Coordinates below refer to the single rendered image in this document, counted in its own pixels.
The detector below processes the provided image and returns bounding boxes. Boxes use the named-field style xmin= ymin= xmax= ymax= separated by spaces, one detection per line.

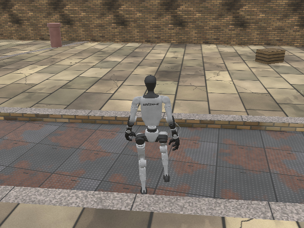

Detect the robot left forearm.
xmin=126 ymin=116 xmax=134 ymax=133

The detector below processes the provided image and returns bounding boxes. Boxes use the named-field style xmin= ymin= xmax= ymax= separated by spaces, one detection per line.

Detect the robot right foot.
xmin=163 ymin=174 xmax=170 ymax=182

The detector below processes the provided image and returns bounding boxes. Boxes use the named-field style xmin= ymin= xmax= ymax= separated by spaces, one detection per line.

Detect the robot right hand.
xmin=169 ymin=138 xmax=180 ymax=151

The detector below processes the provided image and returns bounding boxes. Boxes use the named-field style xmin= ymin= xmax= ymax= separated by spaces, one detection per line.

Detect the robot left hand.
xmin=125 ymin=132 xmax=136 ymax=141

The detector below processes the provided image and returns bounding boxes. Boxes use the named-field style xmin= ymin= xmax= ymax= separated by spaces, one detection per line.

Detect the robot left upper arm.
xmin=129 ymin=96 xmax=141 ymax=123

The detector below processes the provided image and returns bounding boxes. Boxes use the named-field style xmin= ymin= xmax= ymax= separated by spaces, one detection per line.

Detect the robot torso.
xmin=140 ymin=94 xmax=162 ymax=143

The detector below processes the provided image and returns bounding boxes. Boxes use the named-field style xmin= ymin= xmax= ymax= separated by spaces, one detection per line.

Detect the robot right forearm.
xmin=169 ymin=115 xmax=179 ymax=139

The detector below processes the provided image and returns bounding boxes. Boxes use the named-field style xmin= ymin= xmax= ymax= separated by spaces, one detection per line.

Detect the robot right upper arm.
xmin=161 ymin=95 xmax=173 ymax=123

